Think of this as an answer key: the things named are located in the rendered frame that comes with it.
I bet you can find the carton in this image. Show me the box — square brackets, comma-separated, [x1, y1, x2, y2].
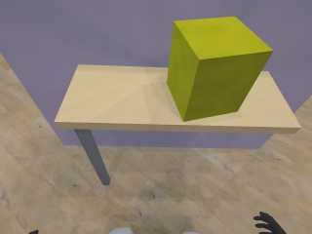
[167, 17, 273, 122]

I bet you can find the right robot hand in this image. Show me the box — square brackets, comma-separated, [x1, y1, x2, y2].
[253, 212, 287, 234]

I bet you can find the table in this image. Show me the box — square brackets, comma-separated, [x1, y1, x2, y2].
[54, 64, 301, 185]

